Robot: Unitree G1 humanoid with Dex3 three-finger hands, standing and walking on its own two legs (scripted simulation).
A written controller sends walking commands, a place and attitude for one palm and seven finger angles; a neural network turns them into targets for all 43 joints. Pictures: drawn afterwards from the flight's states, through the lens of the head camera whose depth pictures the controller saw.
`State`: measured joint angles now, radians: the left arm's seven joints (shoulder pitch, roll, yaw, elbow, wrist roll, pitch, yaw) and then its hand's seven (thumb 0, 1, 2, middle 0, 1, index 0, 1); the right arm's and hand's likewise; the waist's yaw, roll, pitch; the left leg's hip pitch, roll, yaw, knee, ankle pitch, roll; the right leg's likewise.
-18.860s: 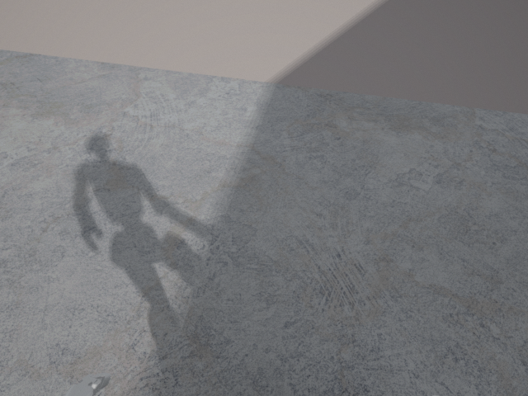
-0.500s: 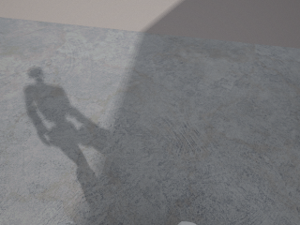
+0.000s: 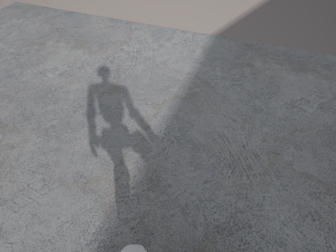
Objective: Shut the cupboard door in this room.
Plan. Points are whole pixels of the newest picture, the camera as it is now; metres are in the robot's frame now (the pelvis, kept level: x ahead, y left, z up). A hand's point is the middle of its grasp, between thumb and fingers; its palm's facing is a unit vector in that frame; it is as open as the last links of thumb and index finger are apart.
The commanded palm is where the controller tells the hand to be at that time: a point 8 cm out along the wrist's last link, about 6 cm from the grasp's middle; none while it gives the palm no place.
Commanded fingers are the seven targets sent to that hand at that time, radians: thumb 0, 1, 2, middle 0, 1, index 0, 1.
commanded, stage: turn or walk to find it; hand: left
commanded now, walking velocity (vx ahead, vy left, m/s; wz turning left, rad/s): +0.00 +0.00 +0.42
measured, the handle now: out of the picture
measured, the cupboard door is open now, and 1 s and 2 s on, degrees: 86 86 86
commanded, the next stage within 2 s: stand and wait in 0.12 s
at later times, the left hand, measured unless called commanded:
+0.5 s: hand out of the picture -0.02 +0.24 -0.18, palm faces +0.05 -0.98 -0.20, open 7.4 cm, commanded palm none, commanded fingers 0.00 0.90 0.90 -0.20 -0.30 -0.20 -0.30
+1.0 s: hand out of the picture +0.07 +0.17 -0.15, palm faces -0.21 -0.94 -0.26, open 7.4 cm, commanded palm none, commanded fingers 0.00 0.90 0.90 -0.20 -0.30 -0.20 -0.30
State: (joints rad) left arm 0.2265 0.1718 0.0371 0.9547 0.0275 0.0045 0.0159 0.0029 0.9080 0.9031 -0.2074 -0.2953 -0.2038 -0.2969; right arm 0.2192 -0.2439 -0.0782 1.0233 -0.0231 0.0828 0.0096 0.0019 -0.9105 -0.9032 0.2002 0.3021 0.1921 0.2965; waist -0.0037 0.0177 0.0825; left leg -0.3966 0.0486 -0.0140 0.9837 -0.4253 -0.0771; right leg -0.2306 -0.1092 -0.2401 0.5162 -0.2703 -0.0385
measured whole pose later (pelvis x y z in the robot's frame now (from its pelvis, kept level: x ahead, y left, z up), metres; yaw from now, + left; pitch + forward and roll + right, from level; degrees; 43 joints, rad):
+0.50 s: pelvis -0.02 +0.05 +0.00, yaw -2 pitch -2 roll +0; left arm 0.27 0.19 0.05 1.06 0.02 0.07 0.00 0.01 0.90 0.90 -0.20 -0.29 -0.20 -0.30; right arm 0.12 -0.14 -0.03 0.99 -0.02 0.00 -0.03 -0.02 -0.92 -0.90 0.21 0.30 0.20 0.30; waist 0.04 -0.01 0.07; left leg -0.15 0.03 0.17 0.47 -0.29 0.04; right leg -0.37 -0.06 -0.04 0.91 -0.45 0.06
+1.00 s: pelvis -0.05 -0.01 +0.00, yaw -15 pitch +0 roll +2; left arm 0.19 0.18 0.06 0.96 0.02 0.02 0.00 0.00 0.90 0.90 -0.21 -0.30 -0.20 -0.30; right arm 0.17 -0.26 -0.07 1.00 -0.03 0.06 -0.03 0.00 -0.91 -0.90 0.20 0.30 0.19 0.30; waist 0.00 0.03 0.09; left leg -0.47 0.07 -0.04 1.07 -0.34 -0.09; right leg -0.26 0.07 0.01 0.45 -0.19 -0.10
